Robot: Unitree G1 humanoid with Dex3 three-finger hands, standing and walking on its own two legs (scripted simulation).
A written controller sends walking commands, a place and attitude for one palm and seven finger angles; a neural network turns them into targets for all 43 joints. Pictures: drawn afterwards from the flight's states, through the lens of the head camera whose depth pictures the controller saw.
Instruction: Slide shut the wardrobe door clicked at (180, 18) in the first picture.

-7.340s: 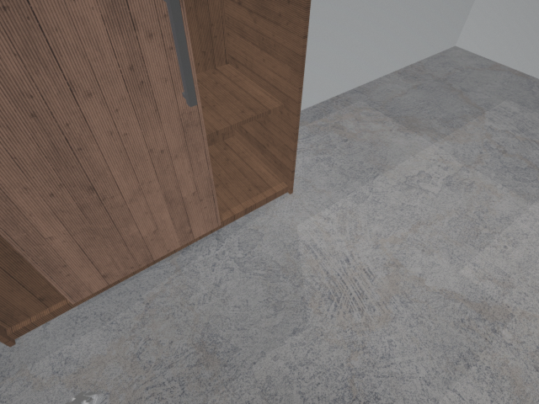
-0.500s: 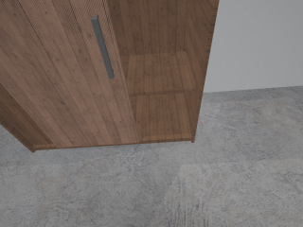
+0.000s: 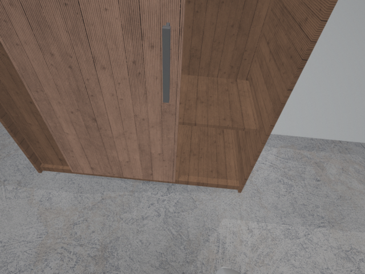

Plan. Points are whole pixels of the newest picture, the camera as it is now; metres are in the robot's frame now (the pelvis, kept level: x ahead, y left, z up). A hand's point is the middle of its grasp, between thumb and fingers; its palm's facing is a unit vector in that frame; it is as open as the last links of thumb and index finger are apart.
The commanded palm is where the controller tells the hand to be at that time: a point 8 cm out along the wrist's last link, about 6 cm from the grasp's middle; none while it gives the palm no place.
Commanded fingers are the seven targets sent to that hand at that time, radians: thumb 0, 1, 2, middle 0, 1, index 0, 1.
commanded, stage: take the last steps up to it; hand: left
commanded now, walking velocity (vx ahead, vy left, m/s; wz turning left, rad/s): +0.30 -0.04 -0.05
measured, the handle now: (167, 65) +0.75 +0.12 +0.08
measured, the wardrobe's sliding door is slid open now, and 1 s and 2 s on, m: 0.41 0.41 0.41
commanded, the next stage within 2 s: come to a stop and stand still in 0.50 s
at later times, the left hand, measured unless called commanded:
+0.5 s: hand (143, 236) +0.25 +0.12 -0.16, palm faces +0.02 -0.97 -0.23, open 7.2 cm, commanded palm none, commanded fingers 0.00 0.90 0.90 -0.20 -0.30 -0.20 -0.30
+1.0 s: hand (136, 235) +0.26 +0.14 -0.18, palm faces +0.01 -0.97 -0.23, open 7.4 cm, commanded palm none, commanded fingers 0.00 0.90 0.90 -0.20 -0.30 -0.20 -0.30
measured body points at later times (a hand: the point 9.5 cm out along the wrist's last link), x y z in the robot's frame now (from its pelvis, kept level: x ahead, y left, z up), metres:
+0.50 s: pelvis +0.18 -0.06 -0.01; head +0.19 -0.08 +0.44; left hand +0.25 +0.17 -0.15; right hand +0.17 -0.29 -0.17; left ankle +0.20 +0.09 -0.68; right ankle +0.20 -0.14 -0.75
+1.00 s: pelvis +0.24 -0.04 -0.01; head +0.29 -0.04 +0.44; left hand +0.26 +0.20 -0.17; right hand +0.34 -0.27 -0.16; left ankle +0.32 +0.07 -0.75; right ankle +0.20 -0.17 -0.70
